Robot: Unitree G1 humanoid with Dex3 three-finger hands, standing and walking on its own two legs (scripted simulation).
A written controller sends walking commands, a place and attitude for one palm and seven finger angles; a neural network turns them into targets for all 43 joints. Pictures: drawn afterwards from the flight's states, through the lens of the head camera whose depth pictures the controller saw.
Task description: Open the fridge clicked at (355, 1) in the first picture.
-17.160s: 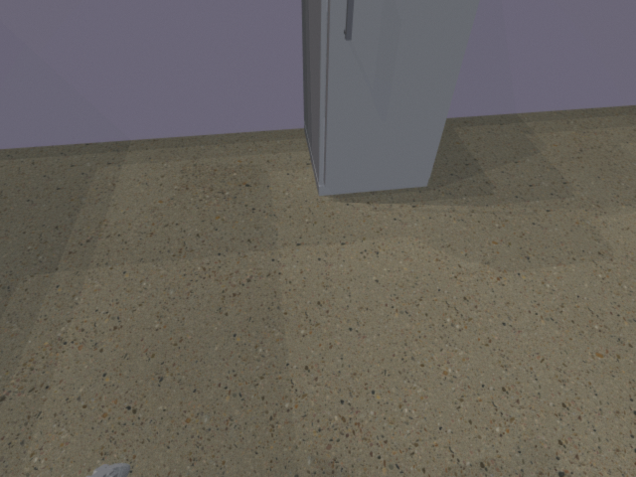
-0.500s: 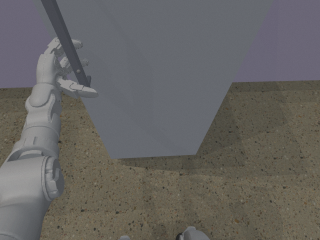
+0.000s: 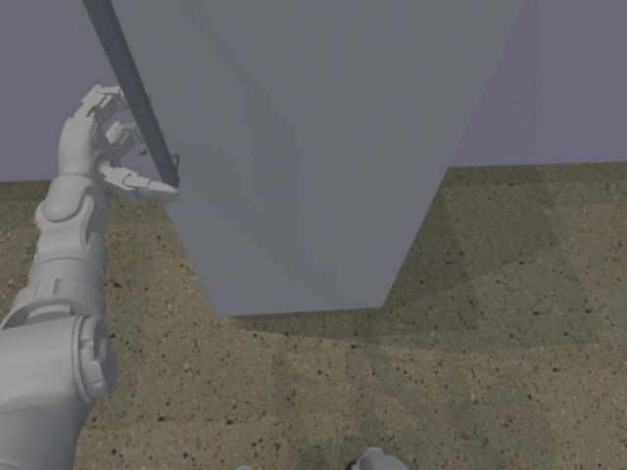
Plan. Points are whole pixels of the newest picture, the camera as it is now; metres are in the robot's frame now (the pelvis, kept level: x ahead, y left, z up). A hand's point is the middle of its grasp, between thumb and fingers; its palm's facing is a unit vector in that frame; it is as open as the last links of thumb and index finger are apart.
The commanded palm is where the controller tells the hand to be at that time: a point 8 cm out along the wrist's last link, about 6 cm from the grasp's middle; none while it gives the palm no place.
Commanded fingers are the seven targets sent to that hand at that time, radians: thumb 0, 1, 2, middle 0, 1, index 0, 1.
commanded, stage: move the hooked fingers beside the handle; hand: left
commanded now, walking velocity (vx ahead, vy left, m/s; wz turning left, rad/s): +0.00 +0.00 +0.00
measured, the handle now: (129, 59) +0.54 +0.20 +0.21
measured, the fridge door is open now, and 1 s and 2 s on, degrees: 0 0 0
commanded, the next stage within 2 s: feel for the door with the fingertips in 1.80 s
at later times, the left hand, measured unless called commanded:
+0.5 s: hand (124, 152) +0.48 +0.22 +0.12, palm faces +0.01 -1.00 +0.00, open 14.0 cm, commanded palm +0.45 +0.27 +0.12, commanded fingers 0.00 -0.50 0.30 -0.30 -1.20 -0.30 -1.20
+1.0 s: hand (107, 154) +0.47 +0.24 +0.12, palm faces +0.02 -1.00 +0.01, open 14.0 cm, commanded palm +0.44 +0.29 +0.12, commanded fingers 0.00 -0.50 0.30 -0.30 -1.20 -0.30 -1.20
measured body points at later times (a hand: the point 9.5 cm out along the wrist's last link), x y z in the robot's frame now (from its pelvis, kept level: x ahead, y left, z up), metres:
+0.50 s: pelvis +0.00 +0.00 +0.00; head +0.08 +0.01 +0.44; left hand +0.47 +0.28 +0.12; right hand +0.03 -0.27 -0.11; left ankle -0.02 +0.12 -0.71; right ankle +0.03 -0.14 -0.71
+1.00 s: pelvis +0.01 +0.00 +0.00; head +0.09 +0.01 +0.44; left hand +0.47 +0.29 +0.13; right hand +0.05 -0.27 -0.11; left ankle -0.02 +0.12 -0.71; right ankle +0.03 -0.14 -0.71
